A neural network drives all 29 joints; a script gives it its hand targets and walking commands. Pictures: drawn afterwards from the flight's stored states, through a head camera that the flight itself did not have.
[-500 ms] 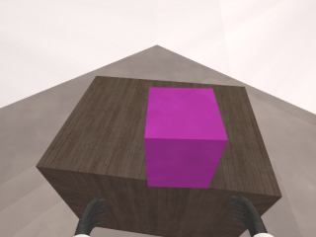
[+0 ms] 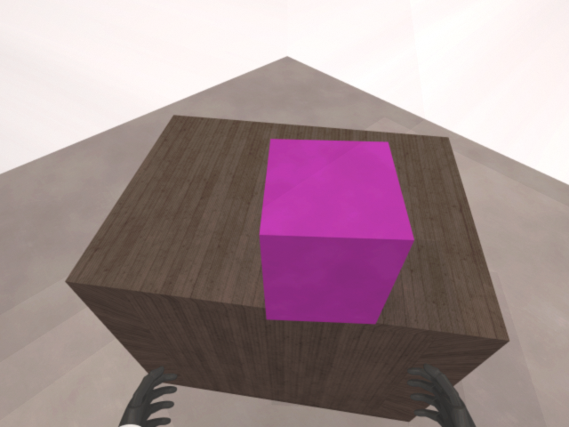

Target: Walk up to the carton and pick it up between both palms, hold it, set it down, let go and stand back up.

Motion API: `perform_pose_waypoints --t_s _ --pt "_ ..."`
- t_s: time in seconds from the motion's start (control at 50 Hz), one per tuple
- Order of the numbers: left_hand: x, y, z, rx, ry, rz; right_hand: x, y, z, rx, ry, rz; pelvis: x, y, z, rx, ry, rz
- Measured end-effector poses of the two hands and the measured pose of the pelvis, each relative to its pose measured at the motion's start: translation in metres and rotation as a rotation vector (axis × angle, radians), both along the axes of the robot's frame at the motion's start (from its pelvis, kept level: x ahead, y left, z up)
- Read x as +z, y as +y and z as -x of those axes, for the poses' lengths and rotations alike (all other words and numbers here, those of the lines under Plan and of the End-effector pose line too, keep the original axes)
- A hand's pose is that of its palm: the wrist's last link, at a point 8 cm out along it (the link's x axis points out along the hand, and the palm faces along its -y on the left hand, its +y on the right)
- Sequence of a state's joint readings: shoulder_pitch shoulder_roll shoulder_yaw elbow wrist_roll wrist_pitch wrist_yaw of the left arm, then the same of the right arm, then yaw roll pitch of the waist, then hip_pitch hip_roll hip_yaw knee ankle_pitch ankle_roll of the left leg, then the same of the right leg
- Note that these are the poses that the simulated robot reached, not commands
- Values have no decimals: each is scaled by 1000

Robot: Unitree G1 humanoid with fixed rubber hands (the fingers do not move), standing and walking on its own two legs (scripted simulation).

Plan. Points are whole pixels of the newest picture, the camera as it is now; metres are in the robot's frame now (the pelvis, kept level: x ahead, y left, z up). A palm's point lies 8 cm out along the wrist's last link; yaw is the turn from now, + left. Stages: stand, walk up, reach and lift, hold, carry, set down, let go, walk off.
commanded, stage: let go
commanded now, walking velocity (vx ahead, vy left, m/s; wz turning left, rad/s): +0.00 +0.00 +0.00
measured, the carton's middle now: (324, 234) +0.43 -0.06 +0.00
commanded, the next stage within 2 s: stand in 0.46 s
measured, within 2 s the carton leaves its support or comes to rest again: neither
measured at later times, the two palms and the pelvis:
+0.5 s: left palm (136, 425) +0.16 +0.23 -0.08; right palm (461, 420) +0.16 -0.23 -0.08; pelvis +0.00 +0.00 +0.00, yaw +0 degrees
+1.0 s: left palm out of the picture +0.03 +0.26 -0.13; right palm out of the picture +0.08 -0.22 -0.12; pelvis +0.00 +0.01 +0.00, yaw +5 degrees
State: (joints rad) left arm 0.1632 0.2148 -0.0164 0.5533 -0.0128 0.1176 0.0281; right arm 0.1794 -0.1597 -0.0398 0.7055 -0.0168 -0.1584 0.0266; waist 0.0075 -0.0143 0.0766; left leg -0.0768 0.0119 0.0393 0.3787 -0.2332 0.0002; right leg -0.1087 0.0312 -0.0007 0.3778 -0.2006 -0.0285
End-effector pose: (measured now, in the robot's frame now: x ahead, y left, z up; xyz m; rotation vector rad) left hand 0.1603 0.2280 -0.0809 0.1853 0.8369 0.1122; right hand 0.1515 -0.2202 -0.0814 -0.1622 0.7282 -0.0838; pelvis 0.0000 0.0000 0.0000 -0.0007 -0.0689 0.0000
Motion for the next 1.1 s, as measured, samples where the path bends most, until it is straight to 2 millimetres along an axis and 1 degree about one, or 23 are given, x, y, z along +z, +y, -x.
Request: perform_pose_waypoints --t_s 0.3,0.48,0.52,0.56,0.64,0.74,0.84,0.92,1.1 --pt "3 -2 -7 -8 -22 6 4 -9 -6 -2 -35 22 -1 1 -5 -4 -3 4" --pt "2 -3 -3 -1 -26 10 4 -8 -5 8 -37 21 -1 1 -3 -2 -10 4" --pt "1 0 1 -16 -32 -11 -2 -9 0 7 23 28 -2 0 -1 13 9 7" --pt "-2 6 9 -3 -29 -12 -11 -11 9 10 110 40 -3 0 0 27 27 9" --pt "-15 16 36 44 30 -11 -22 -14 29 11 220 53 -5 1 2 46 51 14" --pt "-31 22 71 97 125 -3 -28 -12 44 16 271 59 -5 2 3 60 67 14" --pt "-40 24 99 133 194 6 -31 -8 53 20 290 62 -5 4 3 69 73 17" --pt "-45 26 115 157 235 12 -33 -5 60 16 305 64 -5 7 3 76 73 19" --pt "-54 28 142 198 319 28 -38 1 84 0 366 66 -4 13 4 85 72 19"
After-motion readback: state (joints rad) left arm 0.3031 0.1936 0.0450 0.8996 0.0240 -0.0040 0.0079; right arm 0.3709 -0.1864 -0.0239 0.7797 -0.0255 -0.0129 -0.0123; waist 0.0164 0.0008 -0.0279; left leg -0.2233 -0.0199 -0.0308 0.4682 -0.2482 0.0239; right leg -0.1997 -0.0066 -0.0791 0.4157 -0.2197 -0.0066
